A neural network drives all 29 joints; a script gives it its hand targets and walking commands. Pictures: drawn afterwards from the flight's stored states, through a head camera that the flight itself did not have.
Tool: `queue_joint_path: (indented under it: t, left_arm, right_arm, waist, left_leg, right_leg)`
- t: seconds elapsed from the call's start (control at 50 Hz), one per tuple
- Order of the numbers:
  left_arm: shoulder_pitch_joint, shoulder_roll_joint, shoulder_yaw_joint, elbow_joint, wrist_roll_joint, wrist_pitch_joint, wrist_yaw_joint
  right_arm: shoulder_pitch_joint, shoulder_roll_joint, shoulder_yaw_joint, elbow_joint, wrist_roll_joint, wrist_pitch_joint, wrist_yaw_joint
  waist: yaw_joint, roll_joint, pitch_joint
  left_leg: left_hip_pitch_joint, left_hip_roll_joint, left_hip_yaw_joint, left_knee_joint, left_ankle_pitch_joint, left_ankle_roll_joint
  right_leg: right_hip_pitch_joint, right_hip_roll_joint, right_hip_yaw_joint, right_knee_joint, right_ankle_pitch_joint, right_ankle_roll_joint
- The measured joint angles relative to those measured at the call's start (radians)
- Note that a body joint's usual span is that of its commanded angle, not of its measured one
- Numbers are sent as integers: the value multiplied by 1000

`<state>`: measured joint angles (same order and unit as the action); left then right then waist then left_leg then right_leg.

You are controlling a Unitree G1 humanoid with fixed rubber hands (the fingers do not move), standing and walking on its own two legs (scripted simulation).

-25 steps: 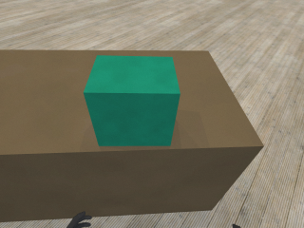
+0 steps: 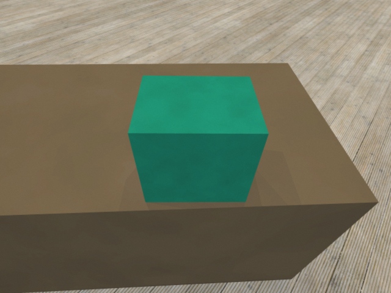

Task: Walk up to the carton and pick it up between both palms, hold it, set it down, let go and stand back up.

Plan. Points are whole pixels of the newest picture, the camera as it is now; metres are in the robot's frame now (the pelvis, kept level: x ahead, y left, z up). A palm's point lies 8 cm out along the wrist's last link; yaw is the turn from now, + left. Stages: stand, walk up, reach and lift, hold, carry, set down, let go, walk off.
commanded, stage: stand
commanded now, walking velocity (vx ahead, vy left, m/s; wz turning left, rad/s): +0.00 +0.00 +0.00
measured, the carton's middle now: (196, 141) +0.46 +0.02 +0.06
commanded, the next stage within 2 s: none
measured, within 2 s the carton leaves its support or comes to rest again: neither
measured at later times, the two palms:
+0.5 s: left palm out of the picture -0.12 +0.19 -0.15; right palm out of the picture -0.11 -0.21 -0.14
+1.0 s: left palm out of the picture -0.17 +0.15 -0.15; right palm out of the picture -0.15 -0.23 -0.15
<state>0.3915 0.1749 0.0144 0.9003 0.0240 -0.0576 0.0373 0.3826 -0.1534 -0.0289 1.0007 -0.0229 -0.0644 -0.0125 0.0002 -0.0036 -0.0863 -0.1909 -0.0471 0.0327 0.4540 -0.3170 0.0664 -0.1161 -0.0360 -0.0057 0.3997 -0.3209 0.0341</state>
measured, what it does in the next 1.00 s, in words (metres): shifts its weight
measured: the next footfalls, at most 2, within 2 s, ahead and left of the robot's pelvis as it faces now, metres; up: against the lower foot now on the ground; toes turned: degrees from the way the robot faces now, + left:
none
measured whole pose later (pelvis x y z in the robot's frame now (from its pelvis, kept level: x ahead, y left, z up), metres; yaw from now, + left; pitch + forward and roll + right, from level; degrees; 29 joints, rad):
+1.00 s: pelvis -0.09 -0.03 +0.00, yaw +1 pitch +0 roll -1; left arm 0.46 0.07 -0.01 1.13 0.02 -0.01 0.04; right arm 0.42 -0.12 0.00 1.14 -0.02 0.00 -0.02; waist -0.01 0.02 -0.06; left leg -0.28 -0.01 0.01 0.45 -0.17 0.03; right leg -0.22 0.00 -0.03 0.43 -0.22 0.00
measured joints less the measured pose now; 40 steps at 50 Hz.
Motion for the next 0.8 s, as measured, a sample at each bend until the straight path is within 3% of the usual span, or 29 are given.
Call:
queue_joint_path:
  t: [0.22,0.5,0.8]
  left_arm:
    - [-7,-17,-17,113,-5,33,15]
    - [27,-66,-33,216,1,48,10]
    - [77,-106,-36,250,1,41,1]
  right_arm:
    - [-1,24,6,56,0,28,-11]
    - [25,33,12,121,2,53,-14]
    - [27,30,23,139,3,64,-13]
  waist:
    - [-2,0,27]
    - [-3,-3,59]
    - [-4,18,56]
  left_leg:
    - [25,-16,6,-11,22,8]
    - [5,-12,-3,-40,99,-3]
    - [-61,17,-16,-20,140,-27]
  right_leg:
    - [22,-18,4,0,-2,21]
    - [-17,-13,-5,20,49,5]
    - [-82,16,-17,39,86,-21]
